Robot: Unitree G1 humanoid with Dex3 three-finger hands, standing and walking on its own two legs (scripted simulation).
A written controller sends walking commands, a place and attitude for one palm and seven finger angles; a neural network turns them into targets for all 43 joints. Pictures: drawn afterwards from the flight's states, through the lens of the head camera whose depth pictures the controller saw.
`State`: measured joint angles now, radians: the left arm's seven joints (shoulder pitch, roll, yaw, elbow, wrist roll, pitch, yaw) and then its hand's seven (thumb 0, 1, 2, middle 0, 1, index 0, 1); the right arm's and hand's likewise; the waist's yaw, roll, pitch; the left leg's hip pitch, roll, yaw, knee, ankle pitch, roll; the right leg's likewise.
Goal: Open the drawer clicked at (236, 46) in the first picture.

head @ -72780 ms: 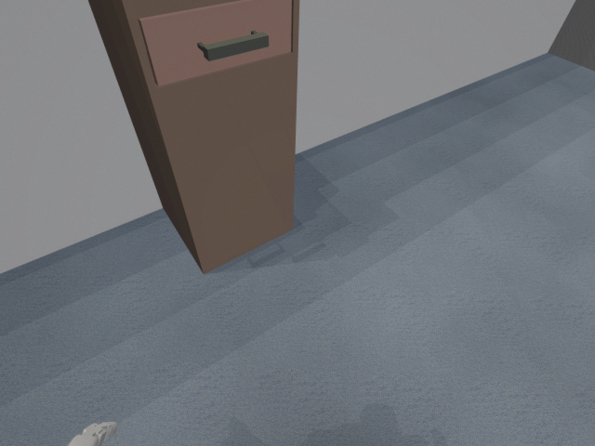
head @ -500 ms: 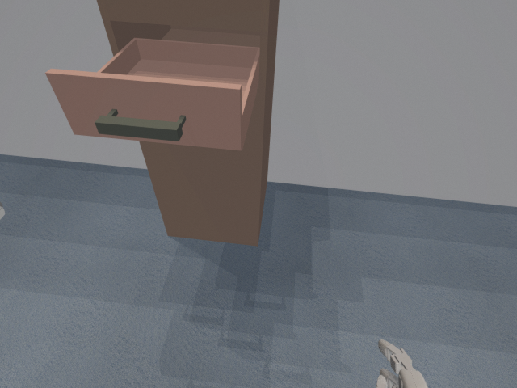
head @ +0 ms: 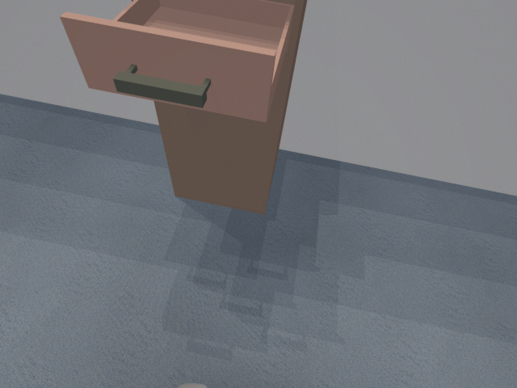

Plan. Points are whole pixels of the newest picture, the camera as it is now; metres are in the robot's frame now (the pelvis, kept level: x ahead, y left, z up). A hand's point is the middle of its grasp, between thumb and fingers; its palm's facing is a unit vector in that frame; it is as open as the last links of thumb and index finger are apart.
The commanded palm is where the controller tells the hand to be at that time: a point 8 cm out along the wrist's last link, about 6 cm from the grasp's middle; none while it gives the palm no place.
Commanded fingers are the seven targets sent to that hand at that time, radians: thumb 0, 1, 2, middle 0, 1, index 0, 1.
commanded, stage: let the arm hang, fingers relaxed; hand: left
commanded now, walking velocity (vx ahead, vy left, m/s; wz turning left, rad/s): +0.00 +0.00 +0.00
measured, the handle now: (165, 82) +0.60 +0.22 +0.11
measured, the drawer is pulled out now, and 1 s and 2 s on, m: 0.30 0.30 0.30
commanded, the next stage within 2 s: look to check the result in 0.70 s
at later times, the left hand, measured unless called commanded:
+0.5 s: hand out of the picture +0.03 +0.23 -0.15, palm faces -0.04 -0.96 -0.26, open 7.4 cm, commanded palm none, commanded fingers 0.00 0.90 0.90 -0.20 -0.30 -0.20 -0.30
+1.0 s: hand out of the picture +0.00 +0.20 -0.16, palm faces -0.02 -0.97 -0.23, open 7.4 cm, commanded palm none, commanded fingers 0.00 0.90 0.90 -0.20 -0.30 -0.20 -0.30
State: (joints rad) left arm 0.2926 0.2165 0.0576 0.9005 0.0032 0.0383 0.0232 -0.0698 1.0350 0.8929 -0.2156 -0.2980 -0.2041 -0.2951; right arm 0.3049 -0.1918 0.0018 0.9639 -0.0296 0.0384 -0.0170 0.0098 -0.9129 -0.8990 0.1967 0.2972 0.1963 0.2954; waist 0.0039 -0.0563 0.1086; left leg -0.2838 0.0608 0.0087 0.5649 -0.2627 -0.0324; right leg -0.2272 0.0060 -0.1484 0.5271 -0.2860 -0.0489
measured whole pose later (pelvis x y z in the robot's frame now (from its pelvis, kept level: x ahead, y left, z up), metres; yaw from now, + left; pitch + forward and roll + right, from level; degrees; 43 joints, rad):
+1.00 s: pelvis -0.01 +0.02 +0.01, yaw -3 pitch -2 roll +0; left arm 0.25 0.16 0.02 1.15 0.01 0.01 0.03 0.00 0.91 0.90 -0.20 -0.30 -0.20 -0.29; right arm 0.28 -0.14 -0.01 1.13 -0.02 0.01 -0.03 0.00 -0.91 -0.90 0.20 0.30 0.20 0.30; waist -0.01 0.02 0.07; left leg -0.18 0.03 0.08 0.40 -0.18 0.00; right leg -0.17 -0.02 -0.09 0.41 -0.20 -0.02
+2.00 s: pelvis +0.00 +0.00 +0.01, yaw -2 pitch -2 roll +0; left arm 0.24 0.15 0.02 1.14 0.00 0.00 0.03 0.00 0.91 0.90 -0.20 -0.30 -0.20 -0.29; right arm 0.26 -0.14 -0.01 1.14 -0.02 0.02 -0.03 0.00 -0.91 -0.90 0.20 0.30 0.20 0.30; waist -0.02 0.02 0.07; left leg -0.17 0.06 0.06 0.39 -0.19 -0.03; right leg -0.15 0.01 -0.10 0.39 -0.22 -0.05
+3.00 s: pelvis +0.01 +0.01 +0.01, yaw -3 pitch -1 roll +0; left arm 0.23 0.16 0.02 1.13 0.00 0.00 0.03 0.00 0.91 0.90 -0.20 -0.30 -0.20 -0.29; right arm 0.25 -0.14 -0.01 1.14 -0.02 0.01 -0.03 0.00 -0.91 -0.90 0.20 0.30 0.20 0.30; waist -0.01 0.01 0.07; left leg -0.16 0.05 0.07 0.39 -0.20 -0.03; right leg -0.14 0.01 -0.09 0.39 -0.23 -0.04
